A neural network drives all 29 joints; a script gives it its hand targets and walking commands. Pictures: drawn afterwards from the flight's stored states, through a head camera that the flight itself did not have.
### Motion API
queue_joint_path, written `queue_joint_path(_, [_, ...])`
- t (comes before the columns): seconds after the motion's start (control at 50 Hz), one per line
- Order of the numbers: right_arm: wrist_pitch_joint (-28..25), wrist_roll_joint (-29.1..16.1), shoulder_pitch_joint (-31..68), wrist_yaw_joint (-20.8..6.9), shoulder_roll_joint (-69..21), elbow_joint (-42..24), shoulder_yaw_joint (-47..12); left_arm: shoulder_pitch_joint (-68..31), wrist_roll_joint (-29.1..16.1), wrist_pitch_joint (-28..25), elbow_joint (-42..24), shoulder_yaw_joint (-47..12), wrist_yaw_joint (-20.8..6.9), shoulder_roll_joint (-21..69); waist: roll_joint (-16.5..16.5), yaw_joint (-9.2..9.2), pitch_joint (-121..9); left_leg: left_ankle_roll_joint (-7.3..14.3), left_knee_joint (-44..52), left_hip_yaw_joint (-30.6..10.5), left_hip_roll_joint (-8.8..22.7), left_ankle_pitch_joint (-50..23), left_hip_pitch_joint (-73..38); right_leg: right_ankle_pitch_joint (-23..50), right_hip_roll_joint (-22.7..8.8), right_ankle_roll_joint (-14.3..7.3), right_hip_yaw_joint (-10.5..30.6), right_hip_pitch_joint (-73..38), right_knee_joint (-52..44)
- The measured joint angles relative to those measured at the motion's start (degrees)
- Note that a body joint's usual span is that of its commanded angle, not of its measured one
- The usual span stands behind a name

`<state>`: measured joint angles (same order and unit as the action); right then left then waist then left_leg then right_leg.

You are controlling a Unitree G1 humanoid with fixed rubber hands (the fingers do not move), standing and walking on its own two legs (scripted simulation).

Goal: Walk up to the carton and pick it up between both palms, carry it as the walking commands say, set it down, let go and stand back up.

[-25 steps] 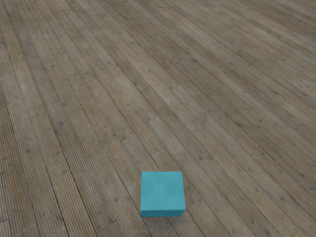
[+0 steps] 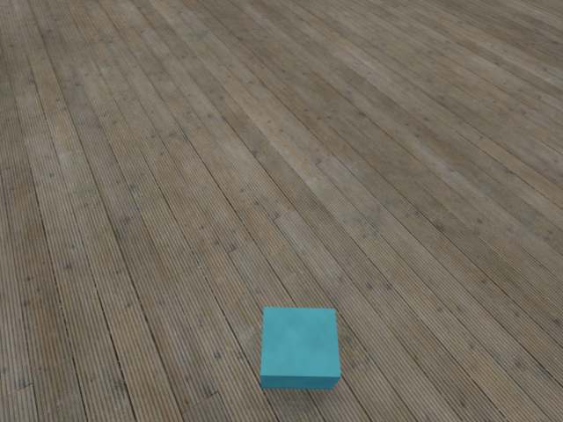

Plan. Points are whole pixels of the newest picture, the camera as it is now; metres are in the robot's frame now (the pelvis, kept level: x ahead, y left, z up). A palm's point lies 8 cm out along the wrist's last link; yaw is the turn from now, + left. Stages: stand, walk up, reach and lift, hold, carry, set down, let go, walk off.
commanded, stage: walk up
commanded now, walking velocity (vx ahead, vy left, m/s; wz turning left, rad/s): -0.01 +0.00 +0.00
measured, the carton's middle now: (297, 348) +0.42 -0.05 -0.68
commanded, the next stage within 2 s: stand in 0.40 s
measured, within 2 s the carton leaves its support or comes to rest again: neither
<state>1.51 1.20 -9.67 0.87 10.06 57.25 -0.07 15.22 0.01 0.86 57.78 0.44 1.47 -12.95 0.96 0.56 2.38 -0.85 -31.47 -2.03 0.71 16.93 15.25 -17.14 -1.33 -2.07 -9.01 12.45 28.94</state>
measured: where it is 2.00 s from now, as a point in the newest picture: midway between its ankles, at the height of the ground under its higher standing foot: outside the picture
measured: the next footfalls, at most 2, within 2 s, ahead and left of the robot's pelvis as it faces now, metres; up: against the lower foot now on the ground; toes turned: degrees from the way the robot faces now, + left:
none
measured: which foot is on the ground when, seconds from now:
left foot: down 0.00-1.00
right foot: down 0.00-1.00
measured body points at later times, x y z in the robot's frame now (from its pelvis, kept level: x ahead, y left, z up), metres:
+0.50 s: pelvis -0.02 +0.00 +0.00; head -0.01 +0.00 +0.45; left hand +0.00 +0.25 -0.15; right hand +0.05 -0.23 -0.15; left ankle +0.00 +0.12 -0.73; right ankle -0.02 -0.10 -0.73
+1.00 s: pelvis -0.03 -0.01 -0.02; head +0.01 +0.01 +0.43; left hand +0.14 +0.22 -0.14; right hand +0.14 -0.23 -0.13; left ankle +0.00 +0.12 -0.73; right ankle -0.02 -0.10 -0.73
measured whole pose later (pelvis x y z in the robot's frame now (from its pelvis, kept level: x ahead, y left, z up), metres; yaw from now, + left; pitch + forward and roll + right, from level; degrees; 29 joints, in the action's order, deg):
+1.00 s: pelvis -0.03 -0.01 -0.02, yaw +0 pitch +2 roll +0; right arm 23.7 -0.9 -1.0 -0.6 10.1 38.6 -0.1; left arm 1.5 0.0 25.9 33.4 0.4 0.0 -12.8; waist 2.4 0.7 3.1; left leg -0.8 -39.1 -1.9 0.8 17.9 23.6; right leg -19.3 -1.8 -2.2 -8.6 22.0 38.9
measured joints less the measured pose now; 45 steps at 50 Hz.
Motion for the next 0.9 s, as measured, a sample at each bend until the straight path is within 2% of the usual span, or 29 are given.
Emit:
queue_joint_path(0.34, [-0.08, 0.0, -0.46, 0.25, 0.0, 0.02, -0.01, 0.0, 0.0, 0.02, 1.48, 0.0, 0.05, 0.0, -1.68, 0.0, -0.21, 0.0, 0.0, 0.0, 0.1, -1.31, -0.1, 1.21, 0.08, 0.0, 0.0, -0.1, 0.0])
queue_joint_path(0.76, [-0.08, 0.0, -1.88, 0.25, 0.0, 0.05, -0.01, 0.0, 0.0, 0.14, 1.48, 0.0, 0.11, 0.0, -1.2, 0.0, -0.21, 0.0, 0.0, 0.0, 0.1, -1.48, -0.1, 1.39, 0.08, 0.0, 0.0, -0.1, 0.0])
queue_joint_path(0.78, [0.97, -0.51, -1.85, 0.25, -0.01, -1.06, 0.01, -0.03, 0.0, 1.6, 0.09, 0.0, 0.11, 0.0, -1.2, -0.01, -0.49, 0.0, -0.64, 0.0, 0.11, -1.29, 0.79, 1.13, 0.04, 0.0, 0.03, 0.86, 0.78])
queue_joint_path(0.82, [5.55, -1.74, -0.49, 0.26, 0.0, -6.09, 0.02, -0.73, 0.0, 6.97, -7.93, -0.01, 0.11, 0.0, -1.02, 0.03, -0.45, 0.0, -3.52, 0.0, 0.11, -0.36, 3.79, 0.01, -0.16, 0.0, 0.08, 4.04, 4.06])
queue_joint_path(0.86, [10.53, -2.26, 2.46, -0.06, 0.0, -11.04, -0.01, -3.73, 0.0, 12.16, -15.33, -0.01, 0.11, 0.0, -0.55, 0.09, 0.07, 0.0, -5.85, 0.0, 0.11, 0.35, 6.13, -0.91, -0.32, 0.01, 0.14, 6.58, 6.82])
queue_joint_path(0.9, [15.22, -2.27, 5.78, -0.62, 0.0, -14.53, -0.01, -8.06, -0.01, 17.49, -19.9, -0.01, -0.19, 0.0, 0.16, 0.16, 0.63, 0.0, -7.17, 0.09, 0.1, 0.63, 7.47, -1.42, -0.43, 0.0, 0.28, 8.18, 8.64])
